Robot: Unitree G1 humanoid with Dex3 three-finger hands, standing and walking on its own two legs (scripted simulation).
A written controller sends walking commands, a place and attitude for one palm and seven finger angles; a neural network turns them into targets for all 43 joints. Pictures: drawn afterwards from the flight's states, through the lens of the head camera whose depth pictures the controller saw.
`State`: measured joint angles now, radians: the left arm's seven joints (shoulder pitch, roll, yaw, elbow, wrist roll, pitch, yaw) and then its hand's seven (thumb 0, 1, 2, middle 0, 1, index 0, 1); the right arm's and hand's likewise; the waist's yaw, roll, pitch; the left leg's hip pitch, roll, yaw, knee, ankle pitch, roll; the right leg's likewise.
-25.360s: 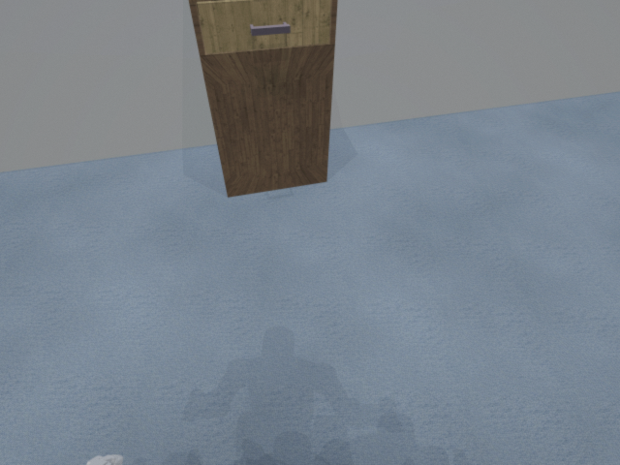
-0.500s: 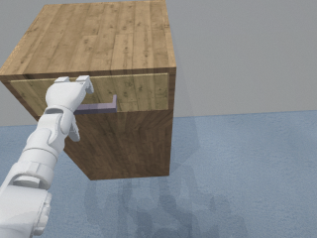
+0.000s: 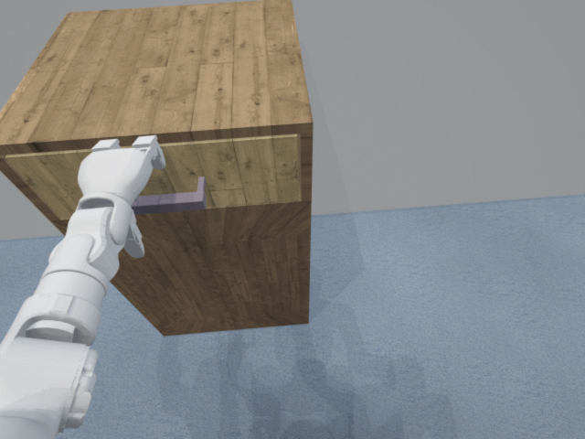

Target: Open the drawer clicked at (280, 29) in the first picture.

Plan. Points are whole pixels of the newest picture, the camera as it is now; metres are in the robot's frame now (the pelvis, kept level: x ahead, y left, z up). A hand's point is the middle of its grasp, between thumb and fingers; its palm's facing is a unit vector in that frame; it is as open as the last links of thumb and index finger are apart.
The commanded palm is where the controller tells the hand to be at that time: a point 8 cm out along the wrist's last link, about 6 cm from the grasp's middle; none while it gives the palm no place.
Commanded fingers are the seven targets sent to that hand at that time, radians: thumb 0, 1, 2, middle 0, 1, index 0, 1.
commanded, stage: re-aim the fingers above the handle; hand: left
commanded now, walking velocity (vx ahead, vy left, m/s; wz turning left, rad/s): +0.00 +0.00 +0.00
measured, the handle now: (166, 194) +0.50 +0.22 +0.01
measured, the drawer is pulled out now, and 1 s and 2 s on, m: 0.00 0.00 0.00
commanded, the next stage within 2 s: lower the fingers behind the handle in 0.28 s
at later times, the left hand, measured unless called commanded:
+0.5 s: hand (128, 201) +0.44 +0.25 +0.07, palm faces -0.05 -0.01 -1.00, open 13.8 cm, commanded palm +0.42 +0.25 +0.12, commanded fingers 0.00 -0.50 0.30 -0.30 -1.20 -0.30 -1.20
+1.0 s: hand (138, 215) +0.44 +0.25 +0.03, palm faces -0.08 -0.01 -1.00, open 13.8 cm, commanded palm +0.42 +0.25 +0.09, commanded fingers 0.00 -0.50 0.30 -0.30 -1.20 -0.30 -1.20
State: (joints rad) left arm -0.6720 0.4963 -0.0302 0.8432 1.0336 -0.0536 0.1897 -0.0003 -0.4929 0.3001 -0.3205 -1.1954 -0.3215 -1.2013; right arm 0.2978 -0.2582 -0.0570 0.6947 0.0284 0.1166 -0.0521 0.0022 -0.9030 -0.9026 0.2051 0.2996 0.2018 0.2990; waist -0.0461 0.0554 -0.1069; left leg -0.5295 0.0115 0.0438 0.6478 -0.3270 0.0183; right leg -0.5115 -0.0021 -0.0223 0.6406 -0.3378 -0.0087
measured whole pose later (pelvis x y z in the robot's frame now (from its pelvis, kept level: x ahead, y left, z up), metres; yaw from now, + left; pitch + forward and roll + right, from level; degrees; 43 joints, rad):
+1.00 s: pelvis +0.00 +0.00 -0.01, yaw +0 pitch +15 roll -1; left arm -0.68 0.50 -0.01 0.96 1.06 -0.05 0.25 0.00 -0.49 0.30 -0.32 -1.20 -0.32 -1.20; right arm 0.32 -0.25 -0.06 0.71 0.02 0.10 -0.05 0.00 -0.90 -0.90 0.21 0.30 0.20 0.30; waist -0.07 0.05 -0.12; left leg -0.62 0.02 0.04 0.70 -0.35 0.02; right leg -0.59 0.01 -0.02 0.69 -0.35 -0.01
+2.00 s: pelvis -0.03 +0.00 -0.02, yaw -1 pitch +18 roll -1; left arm -0.78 0.53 -0.05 1.03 1.07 -0.03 0.30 0.00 -0.49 0.30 -0.26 -1.33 -0.32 -1.20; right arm 0.36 -0.26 -0.04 0.69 0.03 0.11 -0.05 0.00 -0.90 -0.90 0.21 0.30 0.20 0.30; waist -0.09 0.04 -0.14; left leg -0.78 0.03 0.04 0.83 -0.36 0.03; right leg -0.75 0.01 -0.02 0.80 -0.36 0.00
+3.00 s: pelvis +0.01 +0.00 +0.00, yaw +1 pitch +11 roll +0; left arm -0.61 0.48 -0.06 0.75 1.01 -0.04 0.13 0.00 -0.49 0.30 -0.32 -1.20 -0.32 -1.20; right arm 0.25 -0.27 -0.06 0.67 0.03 0.12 -0.05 0.00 -0.90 -0.90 0.21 0.30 0.20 0.30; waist -0.02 0.06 -0.11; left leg -0.49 0.01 0.03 0.64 -0.34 0.01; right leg -0.47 0.00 -0.03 0.63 -0.35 -0.01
